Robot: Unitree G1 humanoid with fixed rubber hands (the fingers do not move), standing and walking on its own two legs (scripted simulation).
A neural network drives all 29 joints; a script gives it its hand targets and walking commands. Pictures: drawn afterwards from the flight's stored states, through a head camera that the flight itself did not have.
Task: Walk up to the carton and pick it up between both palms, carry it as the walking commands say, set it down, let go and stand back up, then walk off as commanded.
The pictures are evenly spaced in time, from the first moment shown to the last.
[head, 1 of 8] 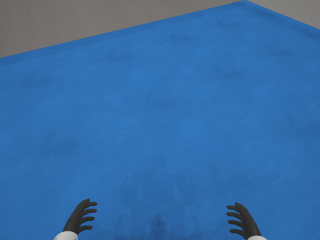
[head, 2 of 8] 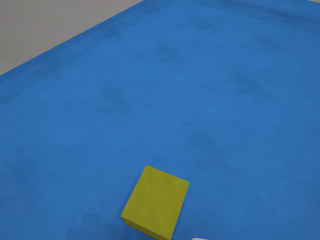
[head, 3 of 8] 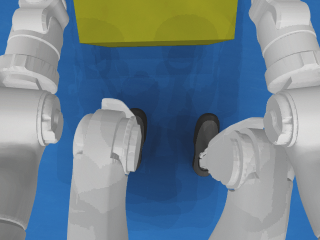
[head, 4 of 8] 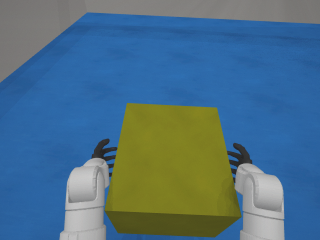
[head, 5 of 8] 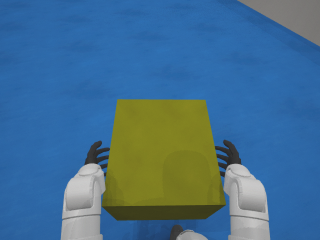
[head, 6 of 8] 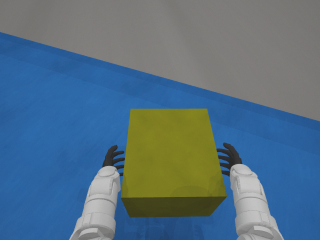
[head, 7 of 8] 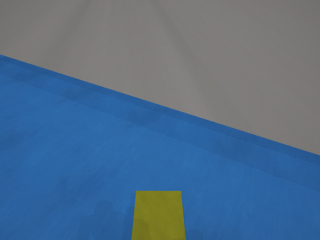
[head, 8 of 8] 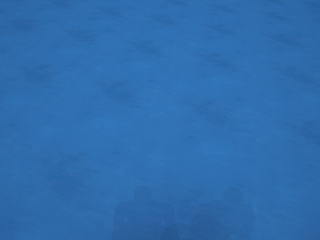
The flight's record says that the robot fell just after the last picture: no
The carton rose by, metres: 0.70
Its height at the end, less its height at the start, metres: +0.00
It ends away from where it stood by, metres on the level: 0.88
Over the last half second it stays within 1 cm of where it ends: yes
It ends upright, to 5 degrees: yes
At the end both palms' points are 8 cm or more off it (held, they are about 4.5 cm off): yes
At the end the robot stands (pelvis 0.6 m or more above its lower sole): yes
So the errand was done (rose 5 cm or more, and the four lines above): yes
